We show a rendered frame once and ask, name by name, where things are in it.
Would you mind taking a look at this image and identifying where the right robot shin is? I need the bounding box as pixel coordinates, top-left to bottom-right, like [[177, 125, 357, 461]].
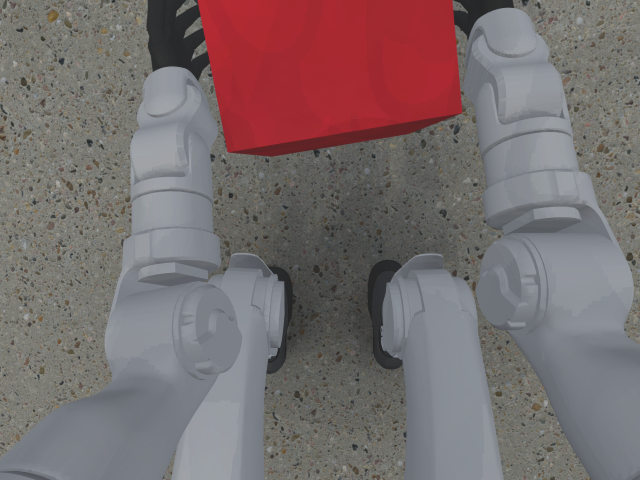
[[381, 253, 478, 358]]

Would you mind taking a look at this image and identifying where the robot right hand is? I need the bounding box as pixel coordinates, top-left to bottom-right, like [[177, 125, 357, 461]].
[[453, 0, 514, 40]]

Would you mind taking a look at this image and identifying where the right robot forearm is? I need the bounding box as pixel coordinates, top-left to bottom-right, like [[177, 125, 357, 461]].
[[463, 8, 634, 306]]

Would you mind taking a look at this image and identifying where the carton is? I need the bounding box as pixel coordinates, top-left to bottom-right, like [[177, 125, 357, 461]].
[[198, 0, 462, 157]]

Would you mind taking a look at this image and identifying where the left robot foot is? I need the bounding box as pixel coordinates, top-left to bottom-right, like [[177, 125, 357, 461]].
[[266, 267, 293, 374]]

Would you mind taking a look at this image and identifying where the robot left upper arm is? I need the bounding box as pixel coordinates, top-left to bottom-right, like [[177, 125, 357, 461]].
[[0, 281, 242, 480]]

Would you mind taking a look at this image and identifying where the robot right upper arm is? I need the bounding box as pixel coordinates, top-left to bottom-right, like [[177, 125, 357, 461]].
[[476, 233, 640, 480]]

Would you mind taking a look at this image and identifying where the robot left hand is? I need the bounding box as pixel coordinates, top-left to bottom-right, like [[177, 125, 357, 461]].
[[146, 0, 210, 81]]

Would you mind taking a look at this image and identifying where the left robot forearm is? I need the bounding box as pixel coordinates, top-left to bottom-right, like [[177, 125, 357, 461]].
[[105, 66, 221, 353]]

